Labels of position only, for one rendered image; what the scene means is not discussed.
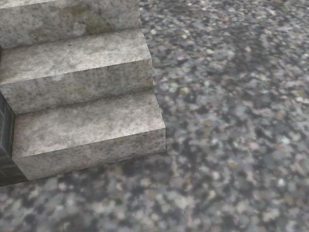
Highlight stairs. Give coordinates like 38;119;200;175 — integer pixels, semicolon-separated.
0;0;166;181

